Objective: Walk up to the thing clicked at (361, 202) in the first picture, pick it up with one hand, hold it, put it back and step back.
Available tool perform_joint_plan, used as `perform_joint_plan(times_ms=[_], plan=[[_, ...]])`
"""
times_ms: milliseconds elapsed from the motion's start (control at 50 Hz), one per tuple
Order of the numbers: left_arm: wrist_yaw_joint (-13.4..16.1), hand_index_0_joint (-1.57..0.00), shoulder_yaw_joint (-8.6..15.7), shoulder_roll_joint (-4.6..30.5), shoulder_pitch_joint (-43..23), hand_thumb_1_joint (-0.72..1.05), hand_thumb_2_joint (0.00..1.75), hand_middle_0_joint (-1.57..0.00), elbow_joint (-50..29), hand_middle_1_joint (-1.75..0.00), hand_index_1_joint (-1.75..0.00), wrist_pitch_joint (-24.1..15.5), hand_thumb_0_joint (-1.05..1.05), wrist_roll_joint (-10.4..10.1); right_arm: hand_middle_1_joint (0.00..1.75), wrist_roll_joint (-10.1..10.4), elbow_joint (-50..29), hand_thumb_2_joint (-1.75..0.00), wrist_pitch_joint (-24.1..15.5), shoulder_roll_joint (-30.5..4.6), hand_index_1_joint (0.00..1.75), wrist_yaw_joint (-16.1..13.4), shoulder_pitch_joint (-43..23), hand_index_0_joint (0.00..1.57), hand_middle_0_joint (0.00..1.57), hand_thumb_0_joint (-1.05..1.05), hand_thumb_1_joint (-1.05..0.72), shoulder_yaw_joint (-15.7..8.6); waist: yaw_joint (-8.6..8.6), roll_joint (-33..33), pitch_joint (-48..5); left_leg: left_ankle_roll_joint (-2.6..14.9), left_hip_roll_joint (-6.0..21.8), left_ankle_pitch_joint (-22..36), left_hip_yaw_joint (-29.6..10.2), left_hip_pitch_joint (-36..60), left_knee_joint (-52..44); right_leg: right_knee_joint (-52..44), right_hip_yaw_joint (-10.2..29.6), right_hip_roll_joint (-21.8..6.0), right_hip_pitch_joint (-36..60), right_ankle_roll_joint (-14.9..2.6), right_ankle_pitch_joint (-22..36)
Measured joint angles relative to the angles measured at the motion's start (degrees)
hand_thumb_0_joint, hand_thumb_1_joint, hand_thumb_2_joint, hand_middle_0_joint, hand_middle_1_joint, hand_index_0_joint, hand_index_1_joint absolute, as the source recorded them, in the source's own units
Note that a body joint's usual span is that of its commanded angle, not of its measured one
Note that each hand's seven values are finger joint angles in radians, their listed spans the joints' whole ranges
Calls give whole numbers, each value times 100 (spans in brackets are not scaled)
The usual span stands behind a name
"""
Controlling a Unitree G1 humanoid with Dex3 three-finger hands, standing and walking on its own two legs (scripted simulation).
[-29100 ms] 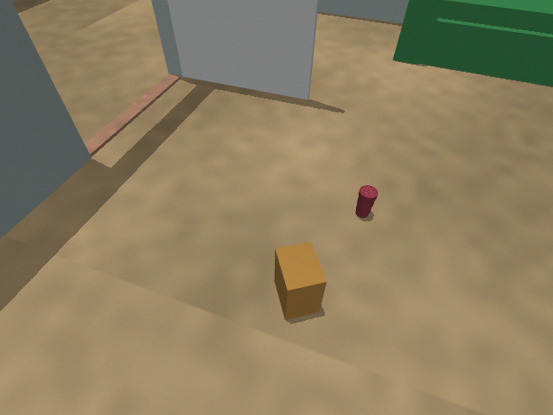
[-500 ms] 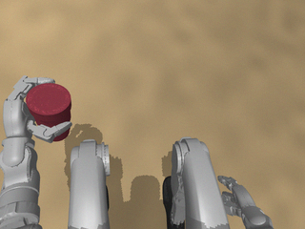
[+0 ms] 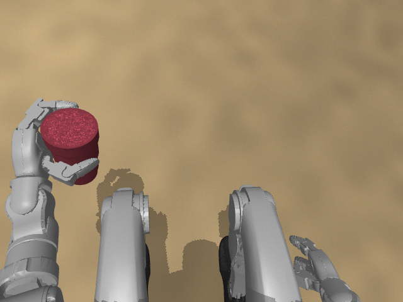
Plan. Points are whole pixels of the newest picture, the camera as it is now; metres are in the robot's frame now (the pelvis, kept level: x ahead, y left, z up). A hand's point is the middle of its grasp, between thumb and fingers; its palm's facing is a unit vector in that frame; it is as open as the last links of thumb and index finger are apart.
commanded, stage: lift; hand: left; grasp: from the side
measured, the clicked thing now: (76, 152) +0.39 +0.24 -0.06
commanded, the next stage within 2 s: none
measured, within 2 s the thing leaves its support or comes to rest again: neither
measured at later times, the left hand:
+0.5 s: hand (63, 140) +0.38 +0.23 +0.03, palm faces +0.09 -0.99 -0.05, open 11.7 cm
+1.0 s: hand out of the picture +0.37 +0.22 +0.20, palm faces +0.13 -0.99 -0.05, open 11.7 cm
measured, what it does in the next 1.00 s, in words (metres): rises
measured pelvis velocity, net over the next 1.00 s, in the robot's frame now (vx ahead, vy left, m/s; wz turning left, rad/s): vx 0.03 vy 0.00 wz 0.04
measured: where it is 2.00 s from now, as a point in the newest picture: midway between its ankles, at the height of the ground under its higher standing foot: (186, 291)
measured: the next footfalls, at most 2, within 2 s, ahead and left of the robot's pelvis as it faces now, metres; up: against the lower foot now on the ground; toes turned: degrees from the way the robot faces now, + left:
none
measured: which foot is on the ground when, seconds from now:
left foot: down 0.00-1.00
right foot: down 0.00-1.00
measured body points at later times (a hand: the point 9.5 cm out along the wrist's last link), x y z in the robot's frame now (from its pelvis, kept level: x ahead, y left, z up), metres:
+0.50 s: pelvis +0.00 +0.00 +0.04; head +0.19 +0.03 +0.45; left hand +0.37 +0.28 +0.03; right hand +0.18 -0.26 -0.08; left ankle +0.09 +0.14 -0.34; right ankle +0.10 -0.13 -0.34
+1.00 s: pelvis +0.03 +0.00 +0.18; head +0.18 +0.03 +0.60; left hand +0.36 +0.27 +0.20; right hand +0.22 -0.23 +0.06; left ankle +0.09 +0.14 -0.34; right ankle +0.09 -0.13 -0.34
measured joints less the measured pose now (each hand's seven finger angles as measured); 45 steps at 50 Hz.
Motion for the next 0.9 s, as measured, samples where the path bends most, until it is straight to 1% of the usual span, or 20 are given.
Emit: perform_joint_plan(times_ms=[160,260,340,400,480,560,620,780,900], plan=[[-22,-56,61,-64,-56,-55,112,-76,39,-105,-101,31,10,21,30,7,37,-90,1,-8,30,-24,84,21,20,0,-91,-38,-6,6,-9,-5,7,-12,30,50,-73,-49,21,-1,26,-3,-14],[-106,-57,27,-98,140,-55,112,-77,-207,-105,-100,119,10,-7,30,46,-3,-90,0,-7,30,-57,125,21,20,0,-92,-65,-24,20,-39,-16,11,-21,48,125,-163,-122,27,-8,87,-18,-26],[-184,-57,-50,-118,333,-55,112,-77,-488,-105,-100,220,10,-78,30,104,-39,-90,-31,-2,30,-108,145,21,20,1,-92,-87,-11,28,-74,-13,22,-24,73,253,-299,-244,34,-11,201,-25,-30],[-169,-57,-76,-181,450,-55,112,-77,-672,-105,-100,311,10,-189,30,162,-108,-90,-57,-3,30,-138,155,21,20,1,-92,-94,9,45,-109,-6,30,-13,88,362,-441,-385,30,-17,309,-30,-18],[-103,-57,-152,-218,652,-55,112,-77,-1107,-105,-100,512,10,-202,30,225,-205,-90,-83,11,30,-192,159,21,20,1,-92,-114,45,69,-169,-3,39,5,109,552,-679,-622,21,-28,500,-38,0],[-53,-57,-268,-226,774,-55,112,-77,-1355,-105,-100,644,10,-256,30,293,-251,-90,-114,25,30,-240,142,21,20,1,-92,-130,87,103,-243,19,48,29,145,795,-973,-918,21,-41,746,-34,23],[26,-57,-320,-276,881,-55,112,-77,-1603,-105,-100,831,10,-294,30,346,-320,-90,-121,31,30,-273,147,21,20,1,-91,-142,125,137,-284,32,56,43,164,1004,-1202,-1159,13,-50,964,-29,42],[274,-56,-572,-371,1274,-54,112,-76,-2276,-105,-101,1227,10,-279,30,467,-400,-89,-129,79,30,-364,196,21,20,1,-90,-164,215,187,-327,75,73,83,244,1780,-1922,-1897,13,-76,1749,-11,94],[498,-56,-762,-432,1624,-54,112,-76,-2764,-106,-101,1549,10,-240,30,531,-460,-89,-155,152,30,-455,284,21,20,1,-90,-149,240,200,-307,85,76,145,283,2530,-2571,-2558,-13,-101,2509,-12,159]])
